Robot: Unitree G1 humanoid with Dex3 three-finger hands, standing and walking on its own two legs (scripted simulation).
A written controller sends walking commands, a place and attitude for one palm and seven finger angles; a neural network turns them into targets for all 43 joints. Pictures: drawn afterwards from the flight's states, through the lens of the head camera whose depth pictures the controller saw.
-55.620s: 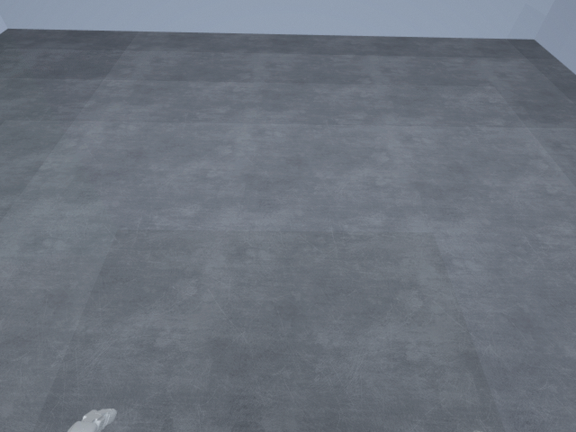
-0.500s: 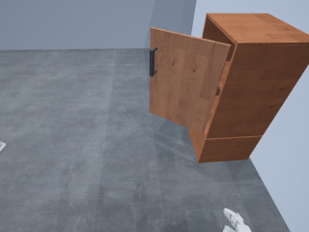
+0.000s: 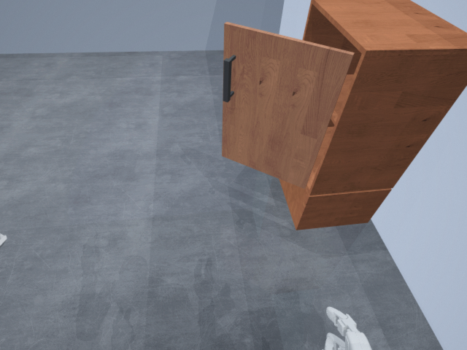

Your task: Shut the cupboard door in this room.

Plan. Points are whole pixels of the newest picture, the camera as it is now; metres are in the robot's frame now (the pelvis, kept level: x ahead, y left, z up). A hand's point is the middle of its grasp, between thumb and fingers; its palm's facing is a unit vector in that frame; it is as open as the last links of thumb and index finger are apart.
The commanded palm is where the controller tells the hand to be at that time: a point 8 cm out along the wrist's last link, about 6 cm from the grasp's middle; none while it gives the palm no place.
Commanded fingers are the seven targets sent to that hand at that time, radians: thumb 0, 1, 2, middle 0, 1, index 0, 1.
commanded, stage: stop stepping back and stand still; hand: left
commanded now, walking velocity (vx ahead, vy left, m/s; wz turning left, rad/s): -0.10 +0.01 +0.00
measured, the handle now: (229, 78) +0.98 +0.07 -0.03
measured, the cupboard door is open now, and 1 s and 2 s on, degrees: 55 55 55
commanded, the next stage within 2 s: let the arm hang, fingers relaxed in 0.42 s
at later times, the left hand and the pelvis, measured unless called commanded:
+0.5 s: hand (36, 249) +0.21 +0.27 +0.14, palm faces +0.48 -0.76 -0.44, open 7.4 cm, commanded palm none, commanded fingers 0.00 0.90 0.90 -0.20 -0.30 -0.20 -0.30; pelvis +0.02 -0.01 +0.00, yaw +1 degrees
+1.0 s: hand out of the picture -0.04 +0.21 -0.18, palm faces +0.07 -0.97 -0.21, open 7.2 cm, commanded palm none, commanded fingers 0.00 0.90 0.90 -0.20 -0.30 -0.20 -0.30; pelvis -0.01 +0.02 +0.00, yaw +3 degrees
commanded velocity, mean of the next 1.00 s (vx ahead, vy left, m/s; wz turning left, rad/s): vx -0.01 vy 0.00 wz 0.00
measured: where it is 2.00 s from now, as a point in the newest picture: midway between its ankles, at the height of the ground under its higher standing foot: outside the picture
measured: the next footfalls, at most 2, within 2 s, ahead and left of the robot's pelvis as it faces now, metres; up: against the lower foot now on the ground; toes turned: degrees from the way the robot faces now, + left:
right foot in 0.02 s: +0.02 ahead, -0.12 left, +0.00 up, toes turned -3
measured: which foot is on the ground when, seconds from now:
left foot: down 0.00-1.00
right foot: up 0.00-0.00, down 0.02-1.00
